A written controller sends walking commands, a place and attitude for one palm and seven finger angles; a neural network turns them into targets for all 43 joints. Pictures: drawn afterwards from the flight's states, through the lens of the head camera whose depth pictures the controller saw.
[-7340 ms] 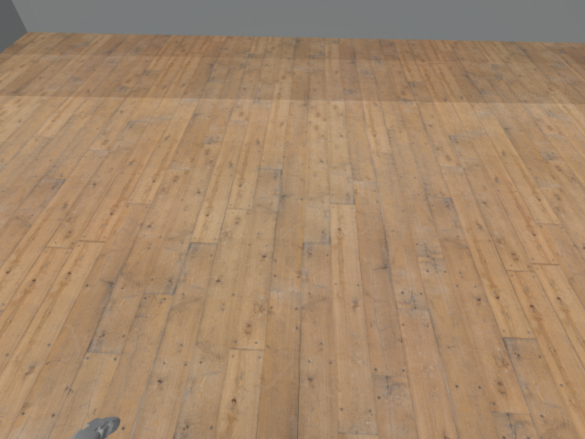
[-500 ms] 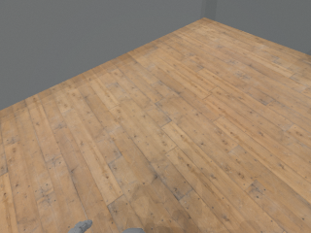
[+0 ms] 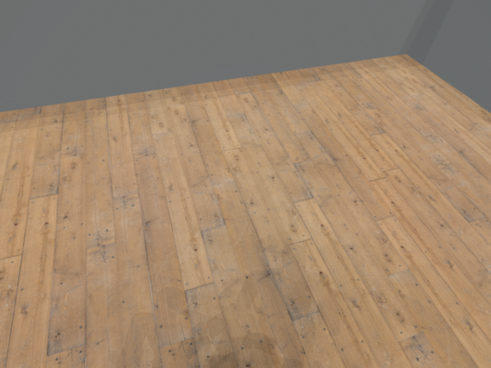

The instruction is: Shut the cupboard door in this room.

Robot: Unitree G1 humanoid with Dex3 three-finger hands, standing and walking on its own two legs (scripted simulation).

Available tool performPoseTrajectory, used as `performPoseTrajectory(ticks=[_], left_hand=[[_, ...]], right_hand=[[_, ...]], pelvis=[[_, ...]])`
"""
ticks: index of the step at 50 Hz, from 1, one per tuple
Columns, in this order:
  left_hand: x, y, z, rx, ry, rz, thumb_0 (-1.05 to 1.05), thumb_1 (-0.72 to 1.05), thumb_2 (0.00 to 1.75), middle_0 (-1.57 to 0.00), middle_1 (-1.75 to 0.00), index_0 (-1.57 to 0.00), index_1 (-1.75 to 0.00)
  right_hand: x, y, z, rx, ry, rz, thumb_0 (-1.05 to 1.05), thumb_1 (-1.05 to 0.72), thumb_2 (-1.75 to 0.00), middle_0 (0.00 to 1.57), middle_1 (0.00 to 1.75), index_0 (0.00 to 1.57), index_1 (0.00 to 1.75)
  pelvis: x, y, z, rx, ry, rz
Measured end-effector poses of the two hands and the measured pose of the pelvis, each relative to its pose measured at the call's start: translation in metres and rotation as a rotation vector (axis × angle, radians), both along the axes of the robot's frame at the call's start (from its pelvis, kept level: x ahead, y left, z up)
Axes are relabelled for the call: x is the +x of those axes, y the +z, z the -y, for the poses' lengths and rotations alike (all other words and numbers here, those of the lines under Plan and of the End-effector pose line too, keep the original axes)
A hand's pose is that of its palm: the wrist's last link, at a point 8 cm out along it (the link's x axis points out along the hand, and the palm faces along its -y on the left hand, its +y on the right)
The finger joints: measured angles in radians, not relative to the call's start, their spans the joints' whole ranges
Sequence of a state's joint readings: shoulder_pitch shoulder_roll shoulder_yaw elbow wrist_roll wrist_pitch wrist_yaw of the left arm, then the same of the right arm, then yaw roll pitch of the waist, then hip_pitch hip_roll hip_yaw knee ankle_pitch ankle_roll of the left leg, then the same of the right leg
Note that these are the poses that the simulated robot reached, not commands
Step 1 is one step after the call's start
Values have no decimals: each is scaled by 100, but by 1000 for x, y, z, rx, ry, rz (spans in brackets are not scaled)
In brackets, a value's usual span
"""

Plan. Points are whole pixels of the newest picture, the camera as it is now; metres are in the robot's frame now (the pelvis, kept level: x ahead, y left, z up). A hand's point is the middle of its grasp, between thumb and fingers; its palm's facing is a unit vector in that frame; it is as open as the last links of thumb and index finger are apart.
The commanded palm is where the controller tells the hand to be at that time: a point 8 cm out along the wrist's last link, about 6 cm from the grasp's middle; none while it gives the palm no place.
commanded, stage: turn or walk to find it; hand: left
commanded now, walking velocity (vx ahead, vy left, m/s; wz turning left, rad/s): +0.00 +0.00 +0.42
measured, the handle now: out of the picture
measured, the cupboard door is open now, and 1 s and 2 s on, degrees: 89 89 89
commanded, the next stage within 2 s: none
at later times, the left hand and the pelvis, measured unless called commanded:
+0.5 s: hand out of the picture +0.04 +0.15 -0.13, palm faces +0.21 -0.93 -0.29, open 7.3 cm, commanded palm none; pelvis -0.03 -0.05 +0.00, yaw +12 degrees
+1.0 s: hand out of the picture -0.16 +0.18 -0.19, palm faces +0.48 -0.85 -0.23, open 7.3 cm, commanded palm none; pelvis -0.08 -0.02 +0.00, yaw +25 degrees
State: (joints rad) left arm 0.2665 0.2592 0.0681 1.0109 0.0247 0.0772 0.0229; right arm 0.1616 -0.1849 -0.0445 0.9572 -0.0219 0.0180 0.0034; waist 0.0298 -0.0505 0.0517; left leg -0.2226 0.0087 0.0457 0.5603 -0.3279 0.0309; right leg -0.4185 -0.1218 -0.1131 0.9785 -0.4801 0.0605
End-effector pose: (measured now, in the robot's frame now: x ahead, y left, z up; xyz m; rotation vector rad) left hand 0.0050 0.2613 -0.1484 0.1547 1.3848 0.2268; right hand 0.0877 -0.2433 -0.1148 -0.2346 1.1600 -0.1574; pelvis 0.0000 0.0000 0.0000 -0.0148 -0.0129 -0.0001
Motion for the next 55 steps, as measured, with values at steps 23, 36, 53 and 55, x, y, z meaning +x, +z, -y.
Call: performPoseTrajectory(ticks=[23, 36, 53, 55], left_hand=[[30, 47, 56, 94, 40, 289, 0, 91, 90, -20, -30, -21, -30], [-70, 35, 84, 53, 242, 160, 0, 91, 90, -21, -30, -21, -30], [-198, 0, 35, -15, 466, 9, 1, 91, 90, -20, -30, -20, -30], [-194, 6, 27, -5, 474, 43, 1, 91, 90, -20, -30, -20, -30]], right_hand=[[-53, -41, 45, 93, 64, -173, 1, -90, -90, 20, 30, 20, 30], [-47, -27, 62, 30, 200, -247, 1, -91, -90, 20, 30, 19, 30], [13, 5, -58, -8, 468, -6, 0, -90, -90, 20, 30, 20, 30], [11, 7, -66, -3, 484, -9, 0, -90, -90, 20, 30, 20, 30]], pelvis=[[-28, 0, 49, 49, 198, 11], [-43, 8, 61, 40, 327, -2], [-83, 4, 9, -17, 468, 3], [-86, 8, 6, -20, 483, 4]])
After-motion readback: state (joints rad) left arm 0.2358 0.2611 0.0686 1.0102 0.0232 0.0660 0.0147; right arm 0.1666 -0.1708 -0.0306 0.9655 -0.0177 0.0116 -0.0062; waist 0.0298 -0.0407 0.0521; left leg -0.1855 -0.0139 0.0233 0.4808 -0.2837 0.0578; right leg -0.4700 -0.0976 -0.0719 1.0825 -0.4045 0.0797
